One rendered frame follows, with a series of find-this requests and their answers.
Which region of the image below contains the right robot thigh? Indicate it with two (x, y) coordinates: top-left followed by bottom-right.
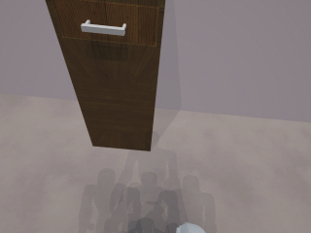
(176, 223), (205, 233)

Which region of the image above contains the cabinet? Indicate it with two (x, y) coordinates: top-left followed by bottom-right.
(45, 0), (166, 151)

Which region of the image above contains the handle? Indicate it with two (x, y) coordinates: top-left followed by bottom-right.
(81, 19), (126, 36)

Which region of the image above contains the drawer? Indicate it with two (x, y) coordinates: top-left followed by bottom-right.
(52, 0), (159, 46)

